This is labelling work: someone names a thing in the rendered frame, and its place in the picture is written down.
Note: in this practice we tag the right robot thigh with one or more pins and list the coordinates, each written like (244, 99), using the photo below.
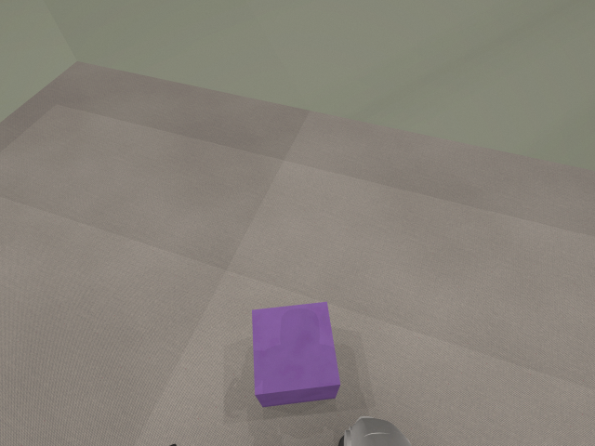
(374, 432)

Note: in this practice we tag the carton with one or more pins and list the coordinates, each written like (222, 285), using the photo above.
(294, 354)

